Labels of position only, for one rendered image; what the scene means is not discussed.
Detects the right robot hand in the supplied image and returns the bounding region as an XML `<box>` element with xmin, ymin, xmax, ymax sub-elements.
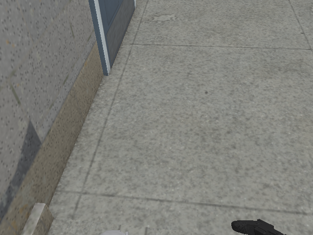
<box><xmin>231</xmin><ymin>219</ymin><xmax>287</xmax><ymax>235</ymax></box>

